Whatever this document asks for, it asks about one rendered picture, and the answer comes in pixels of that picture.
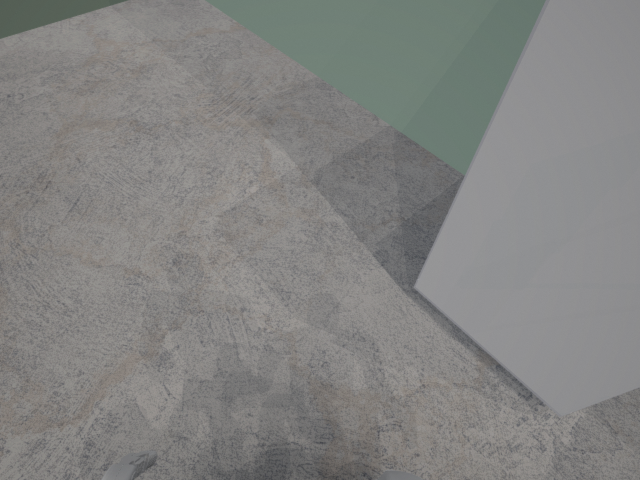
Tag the fridge door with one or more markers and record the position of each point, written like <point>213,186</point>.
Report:
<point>539,259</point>

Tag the robot left hand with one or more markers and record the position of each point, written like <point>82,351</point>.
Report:
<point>131,466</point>

